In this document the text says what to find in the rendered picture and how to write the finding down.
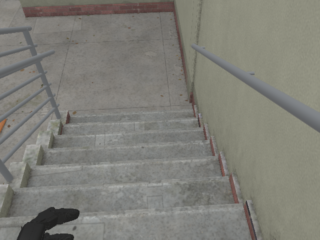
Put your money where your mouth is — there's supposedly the left robot hand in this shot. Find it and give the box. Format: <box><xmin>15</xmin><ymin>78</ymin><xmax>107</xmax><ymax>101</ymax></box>
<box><xmin>17</xmin><ymin>207</ymin><xmax>80</xmax><ymax>240</ymax></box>

